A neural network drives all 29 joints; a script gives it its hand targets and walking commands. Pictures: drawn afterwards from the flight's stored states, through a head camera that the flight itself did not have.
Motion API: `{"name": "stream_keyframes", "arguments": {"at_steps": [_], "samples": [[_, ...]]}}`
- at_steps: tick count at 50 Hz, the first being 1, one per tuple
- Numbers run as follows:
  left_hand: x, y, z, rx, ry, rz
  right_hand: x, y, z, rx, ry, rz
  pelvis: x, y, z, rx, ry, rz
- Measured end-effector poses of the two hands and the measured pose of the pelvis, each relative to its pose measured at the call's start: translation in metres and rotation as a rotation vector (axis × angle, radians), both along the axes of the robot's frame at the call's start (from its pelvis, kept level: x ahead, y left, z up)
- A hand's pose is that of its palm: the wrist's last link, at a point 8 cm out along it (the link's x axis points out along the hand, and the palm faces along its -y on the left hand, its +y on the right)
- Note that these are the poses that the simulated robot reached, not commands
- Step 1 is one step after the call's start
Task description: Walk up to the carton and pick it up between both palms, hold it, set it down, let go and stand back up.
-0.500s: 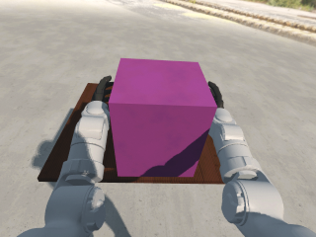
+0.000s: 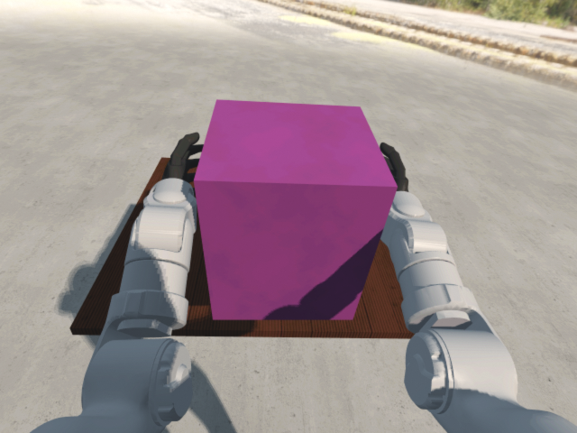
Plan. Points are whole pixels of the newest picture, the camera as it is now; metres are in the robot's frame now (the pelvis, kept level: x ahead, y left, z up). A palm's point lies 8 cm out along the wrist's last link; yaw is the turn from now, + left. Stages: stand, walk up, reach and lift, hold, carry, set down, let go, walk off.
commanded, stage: hold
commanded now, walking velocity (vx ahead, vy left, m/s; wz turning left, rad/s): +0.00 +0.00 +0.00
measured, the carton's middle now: (286, 213) +0.38 +0.02 +0.18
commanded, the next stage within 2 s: none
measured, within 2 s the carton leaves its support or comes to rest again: neither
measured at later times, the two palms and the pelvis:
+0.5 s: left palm (175, 182) +0.36 +0.17 +0.23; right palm (394, 196) +0.38 -0.13 +0.23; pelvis +0.00 +0.00 +0.00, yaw +0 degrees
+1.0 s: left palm (175, 182) +0.36 +0.17 +0.23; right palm (393, 195) +0.38 -0.13 +0.23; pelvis +0.00 +0.00 +0.00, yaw +0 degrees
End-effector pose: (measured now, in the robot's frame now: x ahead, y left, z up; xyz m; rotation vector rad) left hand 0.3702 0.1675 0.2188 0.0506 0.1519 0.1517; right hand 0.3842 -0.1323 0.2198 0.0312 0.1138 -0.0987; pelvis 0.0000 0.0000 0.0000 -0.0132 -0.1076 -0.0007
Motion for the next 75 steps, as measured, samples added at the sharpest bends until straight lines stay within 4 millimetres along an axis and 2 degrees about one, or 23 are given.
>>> {"name": "stream_keyframes", "arguments": {"at_steps": [15,75], "samples": [[-0.008,0.001,0.006,-0.004,0.006,-0.001,-0.008,0.001,0.006,0.000,0.006,0.000,-0.004,0.000,0.000,0.000,-0.015,0.000],[-0.006,0.001,0.011,0.006,0.011,-0.007,-0.007,0.001,0.007,-0.001,0.012,-0.004,-0.002,0.001,0.000,-0.001,-0.013,0.000]]}}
